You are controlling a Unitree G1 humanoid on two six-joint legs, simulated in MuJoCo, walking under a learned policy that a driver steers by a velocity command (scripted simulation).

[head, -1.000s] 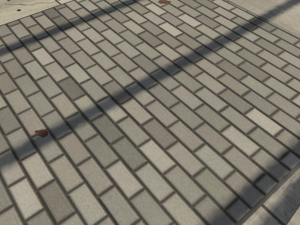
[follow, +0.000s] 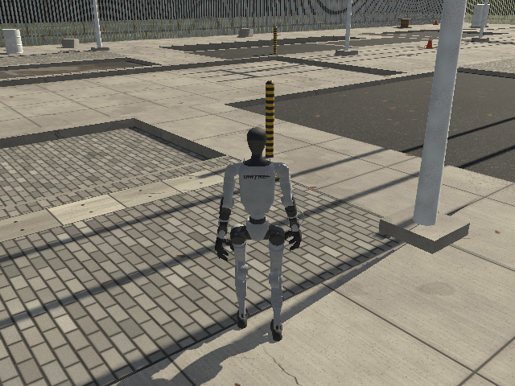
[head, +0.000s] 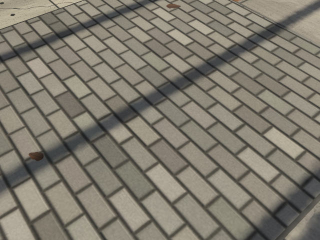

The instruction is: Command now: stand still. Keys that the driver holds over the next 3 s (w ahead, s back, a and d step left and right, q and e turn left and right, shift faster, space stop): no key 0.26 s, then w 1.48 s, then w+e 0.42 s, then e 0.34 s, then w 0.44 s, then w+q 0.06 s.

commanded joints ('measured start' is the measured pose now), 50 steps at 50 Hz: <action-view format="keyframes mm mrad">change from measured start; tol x16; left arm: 1 120 67 11 8 0 -4 3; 20 240 157 53 -14 -32 -56 10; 50 -409 150 62 -350 -35 -113 -96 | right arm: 1 9 -90 -14 -25 -2 -3 -6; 23 -42 -51 -5 -76 24 -95 29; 28 484 -243 -83 55 20 -103 38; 33 195 -83 4 -29 -10 -122 59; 50 343 -193 -15 -29 -4 -78 13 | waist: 1 5 7 2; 21 49 -191 195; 26 -75 -103 104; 28 -185 269 -52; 32 -21 37 57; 50 -10 103 64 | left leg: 1 156 56 -63 -65 299 47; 13 116 53 -74 -111 95 34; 17 -8 12 -47 -71 -430 49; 23 -277 63 5 210 -184 62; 26 150 -30 89 -29 -71 57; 29 487 414 -782 -407 -193 283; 35 219 223 -196 -440 143 140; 47 321 270 -75 -455 273 146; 50 390 289 -52 -332 560 120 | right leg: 1 -183 -10 -1 -84 217 -6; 13 -255 -15 -2 -103 77 -17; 19 -279 -138 197 -207 -414 -163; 23 -157 -326 392 -295 -215 -235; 27 -373 -98 83 136 304 -104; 29 -700 45 67 793 -88 -50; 30 -769 -22 111 893 -35 -87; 42 -712 -121 -29 301 434 -18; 50 -536 -43 -65 81 357 -95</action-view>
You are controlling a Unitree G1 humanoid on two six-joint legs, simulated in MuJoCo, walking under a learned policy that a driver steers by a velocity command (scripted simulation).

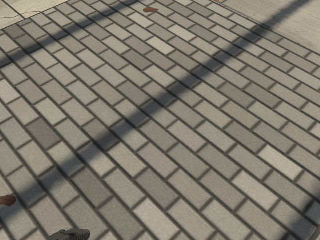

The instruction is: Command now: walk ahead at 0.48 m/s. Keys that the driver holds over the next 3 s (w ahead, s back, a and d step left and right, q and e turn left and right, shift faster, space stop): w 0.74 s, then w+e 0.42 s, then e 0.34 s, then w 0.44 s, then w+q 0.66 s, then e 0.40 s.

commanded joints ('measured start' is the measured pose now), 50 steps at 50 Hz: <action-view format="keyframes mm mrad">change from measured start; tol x32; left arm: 1 41 132 42 -52 -2 -21 -8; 4 501 328 101 75 31 -13 6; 50 106 78 41 8 12 27 27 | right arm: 1 -3 -181 -38 -34 -5 5 -3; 27 -583 -90 -28 -296 13 -26 45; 33 -26 -335 -117 -166 -17 -32 34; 50 -186 -162 -54 -137 -23 -41 -3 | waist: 1 125 146 15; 5 218 -194 -418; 28 155 -41 71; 34 -22 306 -439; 50 50 74 42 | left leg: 1 -63 276 -72 177 866 134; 6 -923 34 -180 1280 -101 54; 28 -865 114 -54 361 350 43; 32 -253 76 -38 346 316 137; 34 260 443 -798 148 140 350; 40 -346 261 -238 -9 290 199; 50 -260 249 35 -74 429 147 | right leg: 1 176 67 -40 -27 -71 -53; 4 1054 -319 667 -166 -350 -306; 12 391 -146 223 -451 -43 -186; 28 704 -199 111 -388 46 -127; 32 553 -98 19 93 389 -50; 34 -38 133 97 709 -554 31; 35 -138 63 155 793 -523 6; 50 -99 -32 95 178 139 22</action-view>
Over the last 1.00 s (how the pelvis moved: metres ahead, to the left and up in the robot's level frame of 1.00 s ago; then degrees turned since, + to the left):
0.21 0.00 0.00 0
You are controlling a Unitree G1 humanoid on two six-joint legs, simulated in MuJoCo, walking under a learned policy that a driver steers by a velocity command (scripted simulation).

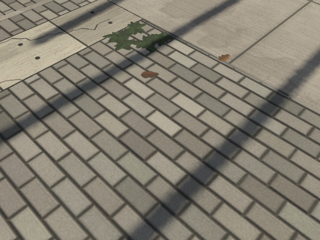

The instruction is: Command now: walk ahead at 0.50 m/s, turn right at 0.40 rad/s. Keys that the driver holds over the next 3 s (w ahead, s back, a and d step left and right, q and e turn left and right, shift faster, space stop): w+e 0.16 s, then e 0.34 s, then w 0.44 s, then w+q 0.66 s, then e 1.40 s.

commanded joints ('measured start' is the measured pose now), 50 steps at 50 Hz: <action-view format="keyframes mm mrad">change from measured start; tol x32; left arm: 1 -97 21 -4 -81 5 -10 -17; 12 223 291 87 -116 19 -1 -24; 50 -124 31 -25 -310 15 -31 -17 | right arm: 1 -11 -150 -27 -46 6 -10 -17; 50 17 -207 -44 -226 36 19 1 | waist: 1 -7 85 91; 13 96 -187 -449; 50 -24 160 26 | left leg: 1 -36 287 -53 -107 277 97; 10 112 312 63 414 1051 24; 11 -47 257 70 668 886 -29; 13 -634 -27 -168 1297 -489 -113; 14 -679 43 -269 1311 -418 -89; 36 -278 64 -175 239 35 -29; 40 146 453 -817 61 -220 249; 50 -141 225 -329 -19 162 133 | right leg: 1 -4 0 -49 -111 85 -2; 10 332 164 -242 -251 -185 -108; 13 1162 -302 651 -382 451 -454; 19 517 -81 172 -501 455 -269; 34 524 -66 305 -503 -341 -192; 40 -108 148 15 193 -672 -9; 50 151 69 -105 -152 -176 49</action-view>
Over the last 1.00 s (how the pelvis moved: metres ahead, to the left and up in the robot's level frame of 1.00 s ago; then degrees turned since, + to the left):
0.54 0.03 0.02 -5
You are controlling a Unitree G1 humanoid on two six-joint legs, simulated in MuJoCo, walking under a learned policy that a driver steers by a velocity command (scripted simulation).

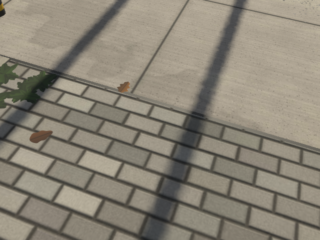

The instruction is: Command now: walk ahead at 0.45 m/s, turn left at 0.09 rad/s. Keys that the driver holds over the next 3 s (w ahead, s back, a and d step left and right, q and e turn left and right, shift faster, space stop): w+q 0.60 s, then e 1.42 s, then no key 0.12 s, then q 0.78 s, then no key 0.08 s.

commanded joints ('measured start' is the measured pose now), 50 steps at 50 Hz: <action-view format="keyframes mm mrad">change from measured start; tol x32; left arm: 1 -146 11 -4 -106 -4 -27 -7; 11 268 203 70 -24 19 -32 6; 50 38 76 30 46 -4 93 33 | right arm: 1 -22 -193 -45 -61 11 -6 -7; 50 -280 -158 -45 -135 -34 31 -35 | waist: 1 -3 162 33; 10 170 -238 -290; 31 116 -24 92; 36 -58 201 -525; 50 79 129 -41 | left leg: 1 -26 180 -155 -134 192 168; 7 -37 212 -233 -16 152 122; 12 -694 61 -114 942 -248 0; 30 -535 90 57 339 155 43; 33 -131 -45 115 206 173 111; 35 544 376 -432 261 839 326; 42 -86 290 -87 -20 717 241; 50 -61 292 80 -111 371 220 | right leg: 1 39 35 -33 -181 111 24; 8 455 42 -7 -375 117 -35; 10 952 -367 547 -455 -104 -232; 17 475 -218 149 -653 115 -180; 29 611 -241 -165 -642 308 -129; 33 593 -194 -216 -242 872 -75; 34 408 -142 -227 -20 661 -27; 35 -1 18 -193 409 -374 50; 36 8 78 80 585 -512 50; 50 100 -64 7 66 6 76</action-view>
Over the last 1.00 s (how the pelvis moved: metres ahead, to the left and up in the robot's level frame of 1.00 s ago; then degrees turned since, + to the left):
0.42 -0.08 0.00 -22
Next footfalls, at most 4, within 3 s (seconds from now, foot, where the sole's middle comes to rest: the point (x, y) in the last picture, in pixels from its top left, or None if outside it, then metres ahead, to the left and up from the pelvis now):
0.18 right None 0.23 -0.15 -0.78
0.68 left None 0.45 0.18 -0.78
1.20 right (160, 232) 0.53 -0.05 -0.78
1.68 left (105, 229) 0.55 0.18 -0.78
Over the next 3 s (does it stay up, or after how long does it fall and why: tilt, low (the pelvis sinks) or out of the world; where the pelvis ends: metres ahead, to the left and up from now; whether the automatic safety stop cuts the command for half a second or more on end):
stays up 0.46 0.06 0.00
